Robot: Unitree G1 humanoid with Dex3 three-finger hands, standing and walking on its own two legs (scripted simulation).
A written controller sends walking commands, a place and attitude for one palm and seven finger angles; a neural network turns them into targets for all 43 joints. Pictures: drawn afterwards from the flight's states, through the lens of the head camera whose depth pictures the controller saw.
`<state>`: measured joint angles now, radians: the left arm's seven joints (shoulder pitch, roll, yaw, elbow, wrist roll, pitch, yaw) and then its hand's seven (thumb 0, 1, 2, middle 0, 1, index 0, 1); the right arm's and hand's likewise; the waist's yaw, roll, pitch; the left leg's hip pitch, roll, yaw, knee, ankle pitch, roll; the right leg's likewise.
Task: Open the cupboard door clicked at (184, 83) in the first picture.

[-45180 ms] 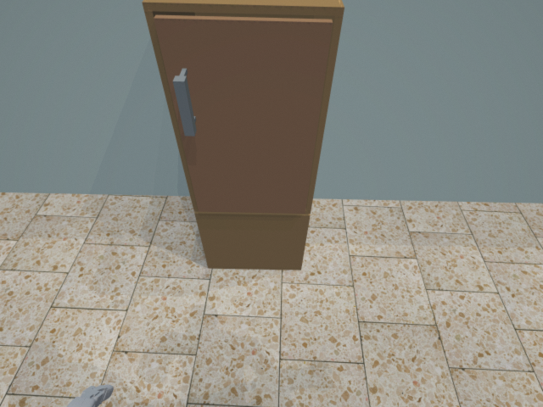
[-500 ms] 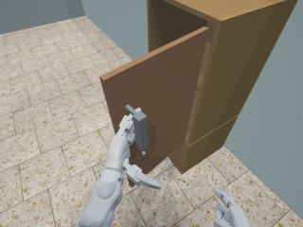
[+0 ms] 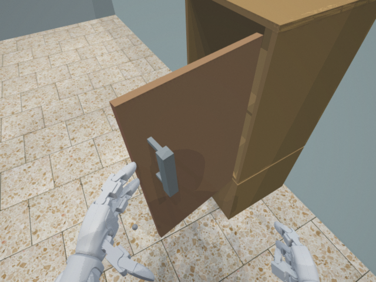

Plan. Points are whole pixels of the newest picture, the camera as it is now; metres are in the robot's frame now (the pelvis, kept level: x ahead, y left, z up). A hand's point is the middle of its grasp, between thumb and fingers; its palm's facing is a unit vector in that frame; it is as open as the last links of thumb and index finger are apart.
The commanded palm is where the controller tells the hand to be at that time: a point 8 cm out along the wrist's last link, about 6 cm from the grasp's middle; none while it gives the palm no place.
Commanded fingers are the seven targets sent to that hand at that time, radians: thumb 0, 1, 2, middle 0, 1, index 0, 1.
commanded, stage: slide the hand sideways off the handle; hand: left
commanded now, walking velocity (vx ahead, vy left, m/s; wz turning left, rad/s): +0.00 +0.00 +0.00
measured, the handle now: (162, 167) +0.33 +0.09 +0.09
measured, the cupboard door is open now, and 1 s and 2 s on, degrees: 99 99 99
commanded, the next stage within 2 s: draw the hand back to the body in 0.22 s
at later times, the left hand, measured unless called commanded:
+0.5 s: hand (106, 240) +0.17 +0.15 +0.10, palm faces -0.09 -0.99 -0.08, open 16.3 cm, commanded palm +0.15 +0.22 +0.10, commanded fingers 0.00 -0.50 0.30 -0.15 -0.30 -0.15 -0.30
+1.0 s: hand (53, 226) +0.18 +0.23 +0.13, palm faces +0.19 -0.94 -0.28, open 15.1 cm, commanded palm +0.14 +0.28 +0.15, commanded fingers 0.00 0.03 0.52 -0.17 -0.30 -0.17 -0.30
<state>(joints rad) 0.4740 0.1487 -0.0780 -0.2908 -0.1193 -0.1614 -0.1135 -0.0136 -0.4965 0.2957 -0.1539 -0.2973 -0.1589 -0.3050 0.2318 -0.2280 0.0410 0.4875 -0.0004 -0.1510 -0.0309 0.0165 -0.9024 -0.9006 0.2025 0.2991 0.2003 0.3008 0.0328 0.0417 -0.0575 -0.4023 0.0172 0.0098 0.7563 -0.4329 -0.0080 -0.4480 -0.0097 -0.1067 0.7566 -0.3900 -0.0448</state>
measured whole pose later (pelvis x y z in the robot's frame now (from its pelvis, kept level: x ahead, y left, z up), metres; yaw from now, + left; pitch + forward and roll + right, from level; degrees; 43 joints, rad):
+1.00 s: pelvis -0.01 +0.04 +0.02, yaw +0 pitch -2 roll -2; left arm 0.56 0.27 0.11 -0.47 -0.06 -0.05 0.03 -0.01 -0.28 0.39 -0.16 -0.30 -0.16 -0.30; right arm 0.24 -0.22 0.06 0.56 0.00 -0.23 -0.08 0.02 -0.90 -0.90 0.20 0.30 0.20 0.30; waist 0.06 0.04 -0.01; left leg -0.23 0.00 0.03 0.63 -0.38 0.04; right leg -0.25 -0.02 -0.09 0.58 -0.29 0.00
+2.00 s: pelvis +0.00 +0.01 +0.03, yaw -2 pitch -5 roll -1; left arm 0.46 0.33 0.31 -0.38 -0.04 -0.10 0.11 0.01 0.89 0.89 -0.21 -0.30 -0.21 -0.30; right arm 0.18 -0.23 0.01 0.66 -0.01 -0.12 -0.08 0.02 -0.90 -0.90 0.20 0.30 0.20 0.30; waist 0.07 0.07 0.05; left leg -0.03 0.02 0.04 0.39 -0.27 0.01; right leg -0.06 0.02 -0.07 0.35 -0.19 -0.03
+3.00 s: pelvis -0.13 +0.05 +0.02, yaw +0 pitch +0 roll -3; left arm 0.52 0.44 0.48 -0.53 0.01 -0.25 0.16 0.01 0.89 0.89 -0.22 -0.30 -0.21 -0.30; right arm 0.22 -0.18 -0.01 0.61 -0.01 -0.12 -0.08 0.02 -0.90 -0.90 0.20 0.30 0.20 0.30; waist -0.01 0.01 0.03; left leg -0.44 0.01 0.02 0.57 -0.14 0.07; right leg -0.37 0.07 0.01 0.93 -0.43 0.02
